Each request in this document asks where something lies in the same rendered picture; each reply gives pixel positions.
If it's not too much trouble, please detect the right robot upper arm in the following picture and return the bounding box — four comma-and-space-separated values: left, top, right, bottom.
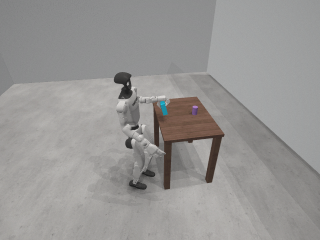
116, 100, 132, 131

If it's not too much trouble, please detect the robot right hand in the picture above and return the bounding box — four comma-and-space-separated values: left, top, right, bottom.
146, 143, 166, 158

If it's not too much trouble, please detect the table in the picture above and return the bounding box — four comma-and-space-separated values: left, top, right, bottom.
152, 96, 225, 190

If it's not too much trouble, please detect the robot left hand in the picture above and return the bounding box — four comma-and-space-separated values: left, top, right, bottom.
157, 95, 170, 109

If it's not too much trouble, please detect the left robot upper arm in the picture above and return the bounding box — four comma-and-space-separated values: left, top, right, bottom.
131, 86, 139, 102

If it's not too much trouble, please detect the robot right forearm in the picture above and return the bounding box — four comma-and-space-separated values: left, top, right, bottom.
122, 127, 150, 148

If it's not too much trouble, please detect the robot left shin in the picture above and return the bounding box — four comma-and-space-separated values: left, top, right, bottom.
143, 155, 153, 172

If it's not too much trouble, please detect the robot left forearm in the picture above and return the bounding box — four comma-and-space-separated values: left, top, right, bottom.
137, 96, 158, 104

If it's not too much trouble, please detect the sponge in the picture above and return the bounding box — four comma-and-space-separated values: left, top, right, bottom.
160, 101, 168, 115

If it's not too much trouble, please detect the humanoid robot torso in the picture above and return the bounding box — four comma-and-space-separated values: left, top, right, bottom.
117, 89, 142, 135

